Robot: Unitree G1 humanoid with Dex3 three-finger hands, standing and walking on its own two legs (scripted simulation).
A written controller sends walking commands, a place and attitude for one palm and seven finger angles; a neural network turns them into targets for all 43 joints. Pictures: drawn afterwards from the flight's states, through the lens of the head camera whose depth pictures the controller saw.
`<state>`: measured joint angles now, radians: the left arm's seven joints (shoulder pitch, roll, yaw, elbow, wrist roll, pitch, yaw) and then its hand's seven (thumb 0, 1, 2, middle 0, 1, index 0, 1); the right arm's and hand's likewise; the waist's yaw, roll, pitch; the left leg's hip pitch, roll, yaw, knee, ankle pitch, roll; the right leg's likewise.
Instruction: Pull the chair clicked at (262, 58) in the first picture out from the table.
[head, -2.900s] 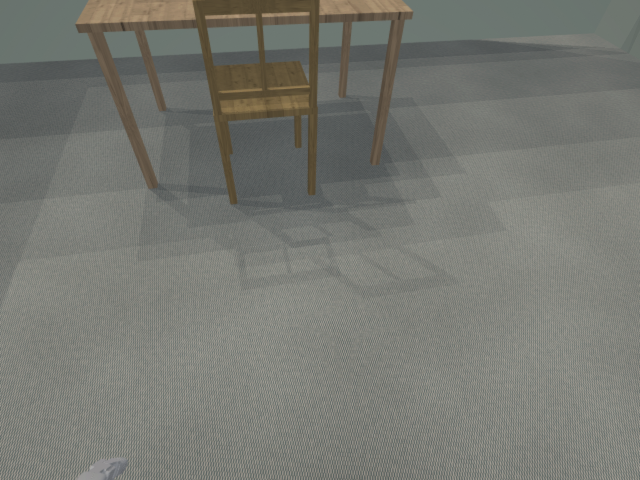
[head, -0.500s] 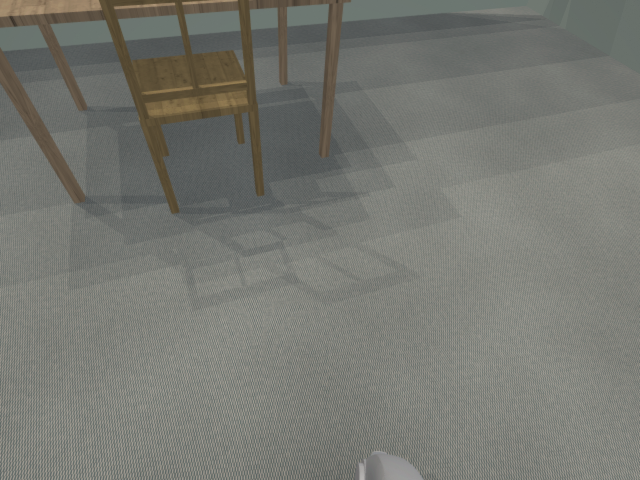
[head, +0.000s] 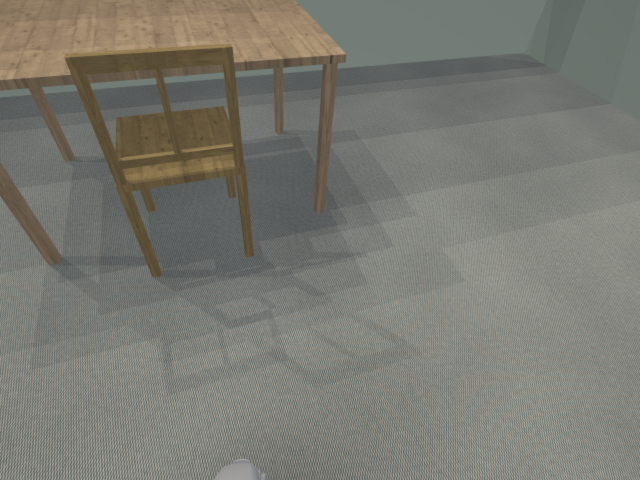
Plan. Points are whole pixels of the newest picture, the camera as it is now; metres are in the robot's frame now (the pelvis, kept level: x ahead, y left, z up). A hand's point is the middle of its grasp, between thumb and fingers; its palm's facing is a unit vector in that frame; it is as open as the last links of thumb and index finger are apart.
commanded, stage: walk to a spot facing it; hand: left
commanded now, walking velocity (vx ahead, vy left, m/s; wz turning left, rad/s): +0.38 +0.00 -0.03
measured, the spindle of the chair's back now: (168, 113) +1.03 +0.49 -0.10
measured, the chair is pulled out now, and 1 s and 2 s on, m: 0.00 0.00 0.00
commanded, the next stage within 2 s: turn to face it in 0.62 s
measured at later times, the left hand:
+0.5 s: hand (198, 388) +0.29 +0.21 -0.17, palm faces -0.06 -0.99 -0.15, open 7.4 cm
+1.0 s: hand (262, 297) +0.48 +0.14 -0.17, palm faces -0.04 -0.98 -0.21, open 7.2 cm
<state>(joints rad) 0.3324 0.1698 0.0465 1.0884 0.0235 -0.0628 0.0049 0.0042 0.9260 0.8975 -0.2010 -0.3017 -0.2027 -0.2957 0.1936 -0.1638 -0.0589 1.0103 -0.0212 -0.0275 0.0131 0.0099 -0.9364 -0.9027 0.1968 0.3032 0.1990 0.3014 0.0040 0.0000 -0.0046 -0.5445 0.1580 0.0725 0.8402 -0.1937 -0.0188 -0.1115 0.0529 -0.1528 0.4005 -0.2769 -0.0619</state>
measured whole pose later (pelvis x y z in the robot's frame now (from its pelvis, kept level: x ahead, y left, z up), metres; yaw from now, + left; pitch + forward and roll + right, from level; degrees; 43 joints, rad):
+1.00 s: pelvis +0.40 -0.04 +0.00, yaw -5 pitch -2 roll -1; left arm 0.21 0.16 0.05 1.05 0.02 -0.04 0.03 0.00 0.95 0.90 -0.20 -0.30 -0.20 -0.30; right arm 0.25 -0.17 -0.05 1.05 -0.02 0.02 -0.01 0.02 -0.94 -0.90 0.20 0.30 0.20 0.30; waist -0.03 0.02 0.03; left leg -0.51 0.12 0.08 0.93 -0.29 -0.05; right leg -0.16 0.00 -0.25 0.44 -0.25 -0.08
